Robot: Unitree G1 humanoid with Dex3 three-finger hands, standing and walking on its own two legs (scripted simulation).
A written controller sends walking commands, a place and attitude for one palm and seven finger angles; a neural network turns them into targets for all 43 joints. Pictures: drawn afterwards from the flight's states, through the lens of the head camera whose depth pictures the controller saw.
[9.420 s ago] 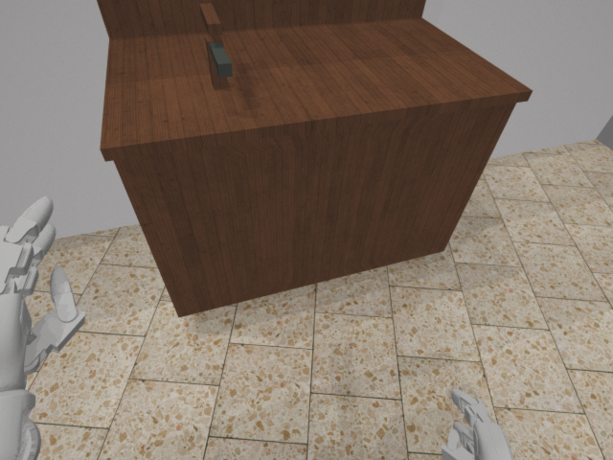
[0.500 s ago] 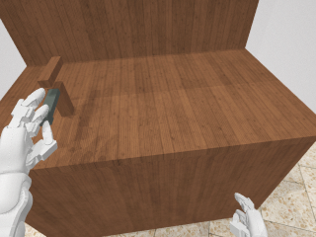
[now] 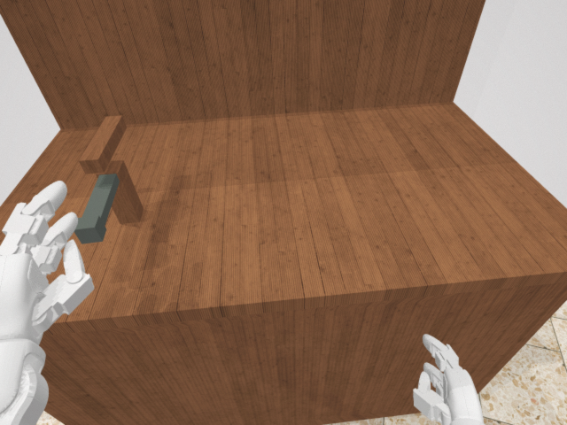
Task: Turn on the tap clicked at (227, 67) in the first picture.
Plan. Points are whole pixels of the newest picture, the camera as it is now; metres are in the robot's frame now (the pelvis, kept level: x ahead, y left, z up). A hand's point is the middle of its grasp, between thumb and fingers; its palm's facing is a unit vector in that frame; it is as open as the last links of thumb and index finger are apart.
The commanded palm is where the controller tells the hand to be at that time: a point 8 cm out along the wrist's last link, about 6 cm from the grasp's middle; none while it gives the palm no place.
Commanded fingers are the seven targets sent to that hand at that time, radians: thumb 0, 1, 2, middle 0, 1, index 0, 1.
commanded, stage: turn the palm inward beside the body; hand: left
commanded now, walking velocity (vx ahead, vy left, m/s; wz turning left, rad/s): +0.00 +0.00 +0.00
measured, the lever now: (90, 229) +0.30 +0.32 +0.15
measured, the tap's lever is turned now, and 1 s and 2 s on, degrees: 3 3 3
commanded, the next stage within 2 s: reach beside the lever's end, fingers flat in 0.98 s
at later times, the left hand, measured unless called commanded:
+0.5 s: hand (76, 313) +0.15 +0.22 +0.20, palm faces +0.41 -0.90 -0.15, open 7.4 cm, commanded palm +0.10 +0.27 +0.21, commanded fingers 0.00 0.90 0.90 -0.20 -0.30 -0.20 -0.30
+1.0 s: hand (89, 299) +0.17 +0.22 +0.20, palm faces +0.42 -0.90 -0.14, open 7.4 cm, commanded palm +0.11 +0.26 +0.21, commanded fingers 0.00 0.90 0.90 -0.20 -0.30 -0.20 -0.30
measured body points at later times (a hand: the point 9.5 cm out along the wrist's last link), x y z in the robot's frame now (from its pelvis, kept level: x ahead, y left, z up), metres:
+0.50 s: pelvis -0.03 -0.01 +0.00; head -0.08 -0.04 +0.45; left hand +0.12 +0.27 +0.21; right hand +0.20 -0.21 -0.06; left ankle +0.01 +0.14 -0.73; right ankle -0.03 -0.09 -0.73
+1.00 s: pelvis -0.01 -0.01 +0.00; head -0.06 -0.04 +0.45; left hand +0.14 +0.26 +0.21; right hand +0.21 -0.22 -0.05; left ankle +0.01 +0.14 -0.73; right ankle -0.03 -0.09 -0.73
